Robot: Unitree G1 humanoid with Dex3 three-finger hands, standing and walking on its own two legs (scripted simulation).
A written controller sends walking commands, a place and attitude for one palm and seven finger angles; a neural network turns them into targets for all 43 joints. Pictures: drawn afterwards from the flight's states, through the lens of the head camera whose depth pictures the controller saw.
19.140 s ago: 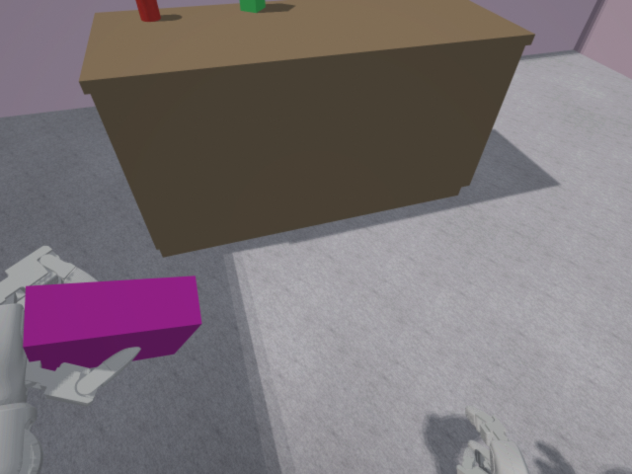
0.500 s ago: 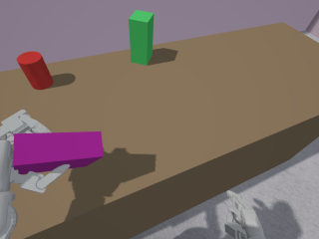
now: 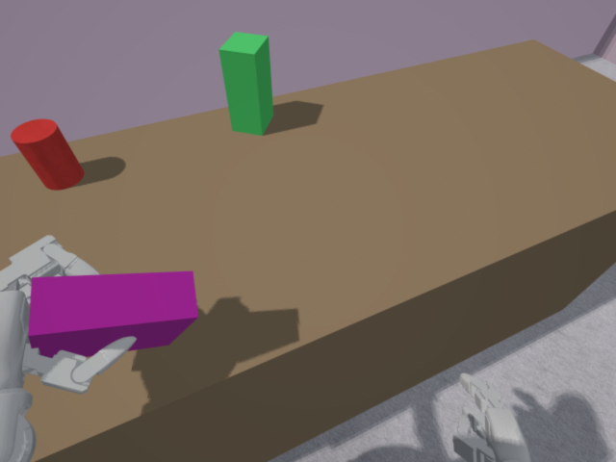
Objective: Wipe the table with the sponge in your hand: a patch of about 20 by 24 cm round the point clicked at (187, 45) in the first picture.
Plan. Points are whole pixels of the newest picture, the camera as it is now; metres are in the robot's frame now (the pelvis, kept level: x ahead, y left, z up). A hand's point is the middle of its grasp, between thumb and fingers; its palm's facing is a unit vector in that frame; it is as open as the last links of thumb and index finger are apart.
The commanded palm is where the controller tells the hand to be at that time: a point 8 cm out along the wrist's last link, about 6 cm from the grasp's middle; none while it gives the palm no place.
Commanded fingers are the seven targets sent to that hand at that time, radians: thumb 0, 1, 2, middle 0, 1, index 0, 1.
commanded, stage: come to a stop and stand still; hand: left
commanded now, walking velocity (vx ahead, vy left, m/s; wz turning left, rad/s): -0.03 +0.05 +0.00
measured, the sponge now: (137, 315) +0.24 +0.20 +0.12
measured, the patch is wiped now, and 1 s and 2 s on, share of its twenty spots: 0.00 0.00 0.00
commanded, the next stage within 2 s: look again from close up in 0.68 s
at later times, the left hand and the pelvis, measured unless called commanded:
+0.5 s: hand (39, 331) +0.21 +0.28 +0.14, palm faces +0.30 -0.85 -0.43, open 9.1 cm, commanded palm +0.15 +0.31 +0.17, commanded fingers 0.00 0.10 1.30 -1.20 -1.60 -1.20 -1.60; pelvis -0.01 +0.03 -0.01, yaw +0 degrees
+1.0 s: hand (26, 306) +0.22 +0.29 +0.16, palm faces +0.37 -0.84 -0.39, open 9.1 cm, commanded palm +0.16 +0.32 +0.17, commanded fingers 0.00 0.10 1.30 -1.20 -1.60 -1.20 -1.60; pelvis +0.00 +0.04 +0.00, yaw +0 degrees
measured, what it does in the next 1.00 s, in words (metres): stands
